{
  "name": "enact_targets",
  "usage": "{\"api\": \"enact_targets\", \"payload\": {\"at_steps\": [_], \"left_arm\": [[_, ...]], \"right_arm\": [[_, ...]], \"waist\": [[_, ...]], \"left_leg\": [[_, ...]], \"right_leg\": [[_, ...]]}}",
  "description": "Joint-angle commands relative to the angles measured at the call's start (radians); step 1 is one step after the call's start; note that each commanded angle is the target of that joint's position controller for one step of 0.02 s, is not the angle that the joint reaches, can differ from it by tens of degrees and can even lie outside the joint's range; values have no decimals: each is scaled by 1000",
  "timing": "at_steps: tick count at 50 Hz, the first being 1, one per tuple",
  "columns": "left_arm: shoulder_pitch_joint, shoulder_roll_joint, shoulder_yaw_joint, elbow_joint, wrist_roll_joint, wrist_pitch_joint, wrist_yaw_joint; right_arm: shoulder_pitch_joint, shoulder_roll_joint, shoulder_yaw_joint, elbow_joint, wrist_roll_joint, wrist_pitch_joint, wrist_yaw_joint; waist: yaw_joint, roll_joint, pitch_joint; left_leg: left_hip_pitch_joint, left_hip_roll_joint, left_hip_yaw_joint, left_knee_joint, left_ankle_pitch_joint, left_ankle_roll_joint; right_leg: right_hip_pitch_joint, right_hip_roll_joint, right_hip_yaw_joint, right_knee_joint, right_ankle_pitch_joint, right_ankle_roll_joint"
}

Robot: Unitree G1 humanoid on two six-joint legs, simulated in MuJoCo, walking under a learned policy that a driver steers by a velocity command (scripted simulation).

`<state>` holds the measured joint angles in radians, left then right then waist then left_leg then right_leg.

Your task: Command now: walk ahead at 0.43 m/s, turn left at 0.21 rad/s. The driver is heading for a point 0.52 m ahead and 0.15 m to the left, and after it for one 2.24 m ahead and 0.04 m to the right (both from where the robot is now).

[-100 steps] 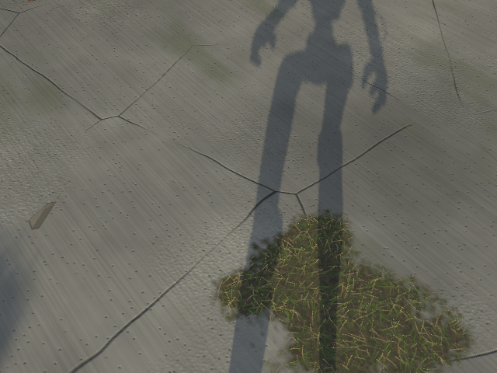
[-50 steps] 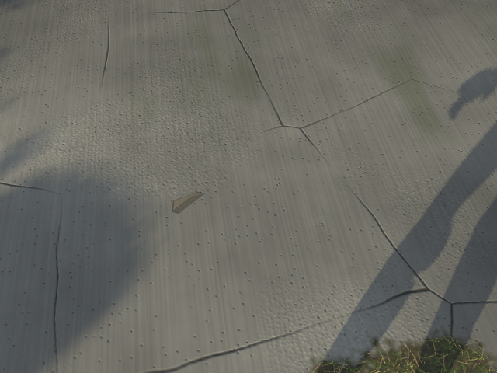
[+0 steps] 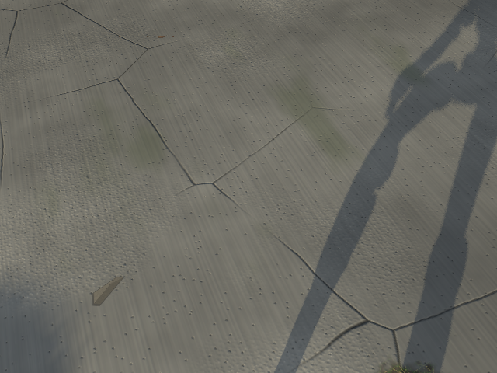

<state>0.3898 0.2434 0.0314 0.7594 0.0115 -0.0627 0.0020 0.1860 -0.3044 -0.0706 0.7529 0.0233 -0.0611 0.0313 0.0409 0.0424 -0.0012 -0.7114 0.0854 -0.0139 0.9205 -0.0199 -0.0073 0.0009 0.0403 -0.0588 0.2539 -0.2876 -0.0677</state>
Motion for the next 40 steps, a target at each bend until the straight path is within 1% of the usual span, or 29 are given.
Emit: {"api": "enact_targets", "payload": {"at_steps": [1,5,7,9,10,11,12,13,14,15,16,17,18,19,20,22,24,26,28,30,31,33,34,35,36,37,38,39,40], "left_arm": [[-12,178,48,-48,1,-20,16],[31,184,53,-7,-13,-15,21],[30,199,57,1,-12,-5,27],[22,227,64,-4,-10,12,43],[14,242,68,-10,-5,23,51],[-10,252,69,-19,-6,28,53],[-29,246,62,-40,0,19,54],[108,73,10,-80,23,-8,24],[5,153,16,-88,-17,-54,3],[-123,201,31,-135,-61,-78,-9],[-155,192,24,-153,-53,-91,-7],[-159,184,27,-147,-25,-92,-2],[-130,189,34,-145,-10,-81,0],[-105,186,35,-141,-4,-67,0],[-88,176,33,-138,2,-55,2],[-121,146,21,-156,14,-40,7],[-207,111,6,-179,16,-39,9],[-299,99,0,-196,6,-45,5],[-331,116,6,-201,-13,-52,-4],[-332,139,15,-197,-19,-60,-16],[-331,152,22,-199,-19,-62,-20],[-282,169,35,-192,-20,-65,-21],[-195,196,51,-170,-14,-67,-17],[-50,247,64,-154,-5,-69,-14],[36,346,94,-118,0,-56,-22],[62,260,75,-115,-30,-52,-35],[8,202,58,-125,-31,-46,-32],[-32,192,54,-138,-15,-39,-30],[-55,182,49,-140,-11,-32,-29]], "right_arm": [[-165,-20,9,-101,8,-19,15],[-245,-7,22,-139,8,-26,43],[-253,-19,19,-155,6,-30,56],[-193,-54,3,-152,4,-24,58],[-103,-88,-13,-136,6,-18,54],[40,-135,-37,-109,8,-14,42],[204,-185,-58,-85,5,-2,21],[232,-270,-73,-81,5,-6,16],[259,-189,-56,-83,2,-7,5],[206,-157,-46,-86,-5,-10,-3],[129,-135,-37,-100,-5,-11,-5],[68,-110,-28,-116,-7,-14,-4],[31,-97,-23,-132,-21,-16,-8],[6,-95,-23,-140,-22,-15,-11],[0,-99,-24,-137,-16,-16,-15],[11,-124,-29,-126,-12,-19,-23],[28,-145,-36,-115,-6,-14,-33],[81,-154,-39,-97,3,-4,-38],[126,-152,-37,-77,5,4,-40],[154,-132,-28,-60,4,5,-39],[158,-134,-28,-56,-1,5,-37],[150,-137,-26,-52,-9,9,-31],[153,-113,-17,-52,-14,8,-28],[167,-67,3,-69,-29,7,-29],[297,-20,18,-80,-10,-9,-30],[259,-83,13,-81,-8,-20,-30],[136,-139,-2,-102,4,-26,-27],[54,-125,4,-121,-7,-32,-27],[10,-107,5,-138,-27,-40,-27]], "waist": [[35,-107,90],[56,-95,133],[39,-112,104],[-10,-170,21],[-61,-186,-41],[-140,-173,-118],[-225,-104,-211],[-101,179,-329],[-181,71,-424],[-185,28,-232],[-128,-70,-125],[-81,-106,-50],[-39,-74,-27],[-14,-45,-12],[-1,-30,-3],[-3,-20,22],[-36,-4,29],[-89,11,14],[-111,35,-15],[-120,59,-25],[-116,69,-21],[-78,85,-17],[-34,68,-60],[21,-31,-195],[-15,-355,-299],[13,-315,-276],[32,-195,-138],[31,-103,-77],[17,-61,-13]], "left_leg": [[-13,-27,19,-190,135,-1],[-13,-52,48,-339,132,37],[25,-90,87,-372,68,70],[115,-150,138,-350,-43,111],[217,-179,148,-343,-88,135],[432,-198,132,-385,-60,171],[764,-103,-31,-405,-69,225],[1190,200,-595,-391,-226,445],[1210,242,-842,-580,-426,468],[1071,210,-686,-637,-414,395],[886,171,-578,-659,-324,359],[735,127,-501,-680,-203,343],[626,92,-436,-702,-112,340],[553,70,-401,-722,-64,341],[493,60,-361,-730,-6,343],[377,27,-279,-732,79,329],[315,-29,-216,-714,35,285],[319,-49,-214,-683,-42,248],[394,-20,-247,-649,-101,233],[495,31,-284,-593,-141,215],[535,58,-305,-569,-134,206],[581,78,-307,-506,-24,182],[585,36,-265,-386,118,160],[505,-19,-188,-118,59,123],[151,-173,-57,252,-306,29],[-18,-147,-118,352,-511,25],[-83,-93,-124,390,-433,35],[-69,-65,-99,360,-369,41],[-66,-42,-88,284,-326,39]], "right_leg": [[-45,-218,23,-159,345,-58],[55,-264,-28,-143,472,-49],[125,-277,-56,-61,744,-38],[200,-283,-77,97,1143,-18],[207,-281,-84,234,1267,-11],[120,-266,-98,431,1260,-1],[-128,-233,-88,705,981,21],[-639,-16,-6,1128,-178,97],[-759,22,195,1253,-263,78],[-832,-45,213,1202,-160,53],[-795,-87,198,1099,-87,42],[-742,-111,183,1014,-62,52],[-668,-133,185,977,-39,63],[-630,-143,176,942,-33,79],[-612,-150,156,895,-28,99],[-579,-147,117,764,27,137],[-525,-124,97,589,184,152],[-467,-80,88,425,330,159],[-449,-63,101,343,385,158],[-462,-83,118,294,377,128],[-466,-86,116,284,335,105],[-408,-71,83,251,237,51],[-291,-60,74,233,219,12],[-69,-188,234,245,255,-61],[244,-374,703,133,45,-243],[282,-400,915,21,-197,-252],[188,-371,790,20,-215,-205],[82,-323,671,20,-111,-182],[-4,-283,591,6,8,-180]]}}
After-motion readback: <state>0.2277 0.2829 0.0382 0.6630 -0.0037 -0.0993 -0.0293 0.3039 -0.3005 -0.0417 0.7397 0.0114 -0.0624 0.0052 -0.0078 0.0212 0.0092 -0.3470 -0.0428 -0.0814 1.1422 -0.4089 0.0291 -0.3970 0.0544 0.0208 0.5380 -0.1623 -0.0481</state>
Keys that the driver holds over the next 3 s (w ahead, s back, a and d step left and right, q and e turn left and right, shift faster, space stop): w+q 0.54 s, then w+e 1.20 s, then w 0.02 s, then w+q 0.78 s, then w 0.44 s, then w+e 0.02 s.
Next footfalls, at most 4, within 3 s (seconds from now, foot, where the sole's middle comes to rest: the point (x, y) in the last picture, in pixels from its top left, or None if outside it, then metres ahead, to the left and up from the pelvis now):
0.24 left None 0.30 0.11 -0.78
0.68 right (300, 332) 0.61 -0.04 -0.78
1.18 left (213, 269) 0.81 0.22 -0.78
1.68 right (303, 200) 1.08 -0.06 -0.78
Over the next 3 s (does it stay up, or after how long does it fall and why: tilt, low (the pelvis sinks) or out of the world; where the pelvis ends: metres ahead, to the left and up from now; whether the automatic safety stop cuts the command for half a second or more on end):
stays up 1.69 -0.02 0.00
